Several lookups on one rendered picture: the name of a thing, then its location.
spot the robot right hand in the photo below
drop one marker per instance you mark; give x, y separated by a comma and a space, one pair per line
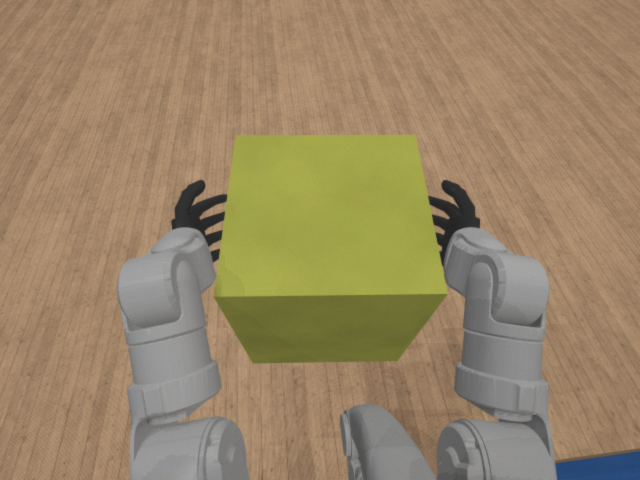
461, 217

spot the robot left hand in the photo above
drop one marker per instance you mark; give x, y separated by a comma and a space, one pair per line
187, 215

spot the carton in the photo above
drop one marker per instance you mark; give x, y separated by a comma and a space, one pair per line
328, 250

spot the right robot upper arm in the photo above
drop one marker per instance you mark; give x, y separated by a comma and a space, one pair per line
470, 449

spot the robot right thigh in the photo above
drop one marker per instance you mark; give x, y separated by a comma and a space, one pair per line
384, 448

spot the left robot upper arm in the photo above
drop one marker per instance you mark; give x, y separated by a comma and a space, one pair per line
205, 449

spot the left robot forearm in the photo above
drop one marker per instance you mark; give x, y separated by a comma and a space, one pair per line
163, 318

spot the right robot forearm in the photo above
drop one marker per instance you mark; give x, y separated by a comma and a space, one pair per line
504, 317

